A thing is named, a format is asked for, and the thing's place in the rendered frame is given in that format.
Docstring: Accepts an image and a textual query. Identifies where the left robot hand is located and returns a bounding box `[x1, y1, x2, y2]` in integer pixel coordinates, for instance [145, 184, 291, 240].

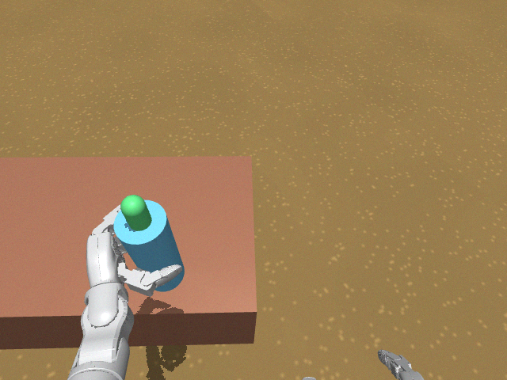
[86, 205, 182, 297]

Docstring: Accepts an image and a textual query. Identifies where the left robot arm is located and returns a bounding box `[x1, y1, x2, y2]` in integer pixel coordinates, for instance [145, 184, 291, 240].
[67, 282, 134, 380]

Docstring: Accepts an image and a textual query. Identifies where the bottle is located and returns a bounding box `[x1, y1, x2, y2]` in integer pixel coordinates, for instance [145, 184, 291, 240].
[114, 195, 185, 292]

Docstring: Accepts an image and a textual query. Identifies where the right robot hand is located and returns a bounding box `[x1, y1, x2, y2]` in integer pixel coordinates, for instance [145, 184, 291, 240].
[378, 350, 424, 380]

